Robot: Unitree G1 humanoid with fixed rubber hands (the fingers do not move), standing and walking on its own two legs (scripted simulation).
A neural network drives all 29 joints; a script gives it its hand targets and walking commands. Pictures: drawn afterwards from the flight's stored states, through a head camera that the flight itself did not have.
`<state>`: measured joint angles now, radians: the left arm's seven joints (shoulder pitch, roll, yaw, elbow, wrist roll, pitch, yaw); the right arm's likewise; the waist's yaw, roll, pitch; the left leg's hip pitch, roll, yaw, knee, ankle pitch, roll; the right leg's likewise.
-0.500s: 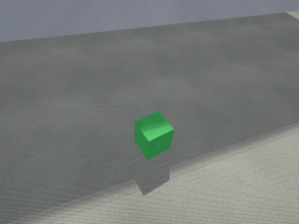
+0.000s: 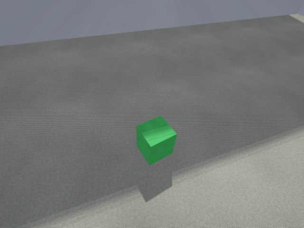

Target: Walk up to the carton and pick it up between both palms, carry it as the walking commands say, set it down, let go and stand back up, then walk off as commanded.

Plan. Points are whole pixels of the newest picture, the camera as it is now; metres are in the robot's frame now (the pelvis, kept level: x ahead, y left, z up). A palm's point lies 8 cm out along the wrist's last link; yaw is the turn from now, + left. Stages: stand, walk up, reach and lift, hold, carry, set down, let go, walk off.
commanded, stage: stand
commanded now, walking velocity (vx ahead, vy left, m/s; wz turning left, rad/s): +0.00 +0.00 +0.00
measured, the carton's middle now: (155, 140) +0.85 -0.06 -0.65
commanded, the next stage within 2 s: walk up in 0.60 s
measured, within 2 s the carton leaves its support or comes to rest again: neither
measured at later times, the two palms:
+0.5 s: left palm out of the picture -0.03 +0.19 -0.15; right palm out of the picture -0.03 -0.19 -0.15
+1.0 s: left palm out of the picture +0.03 +0.20 -0.15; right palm out of the picture -0.04 -0.23 -0.16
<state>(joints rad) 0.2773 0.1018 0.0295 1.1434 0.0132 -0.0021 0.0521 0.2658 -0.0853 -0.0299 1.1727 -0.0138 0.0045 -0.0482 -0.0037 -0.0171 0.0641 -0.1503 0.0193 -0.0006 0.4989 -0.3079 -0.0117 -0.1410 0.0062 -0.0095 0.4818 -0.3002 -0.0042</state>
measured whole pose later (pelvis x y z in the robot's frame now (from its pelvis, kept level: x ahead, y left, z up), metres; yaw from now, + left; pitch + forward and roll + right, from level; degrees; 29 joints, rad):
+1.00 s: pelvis +0.02 -0.02 -0.01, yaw -3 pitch +0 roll +1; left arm 0.29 0.14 0.06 1.08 0.03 -0.03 0.00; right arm 0.35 -0.11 -0.07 1.15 -0.02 -0.02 -0.02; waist -0.01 -0.01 0.01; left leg -0.17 0.04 0.04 0.53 -0.36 -0.03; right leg -0.29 -0.05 -0.09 0.63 -0.43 -0.02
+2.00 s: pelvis +0.39 -0.05 +0.00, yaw -1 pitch -1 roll -1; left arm 0.17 0.11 0.04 1.02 0.02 -0.05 0.04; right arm 0.30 -0.17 -0.06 1.08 -0.02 0.00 -0.01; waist -0.04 0.06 0.05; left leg -0.40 0.09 0.04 0.85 -0.42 -0.02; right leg -0.24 -0.01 -0.17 0.52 -0.26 -0.05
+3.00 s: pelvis +0.46 -0.02 +0.01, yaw -1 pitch -1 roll +0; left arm 0.27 0.10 0.01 1.21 0.00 -0.01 0.05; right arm 0.30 -0.07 -0.01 1.21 -0.01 -0.02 -0.05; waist 0.00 -0.02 0.04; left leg -0.09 0.00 0.10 0.38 -0.26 0.03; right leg -0.03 -0.04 -0.14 0.33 -0.27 0.01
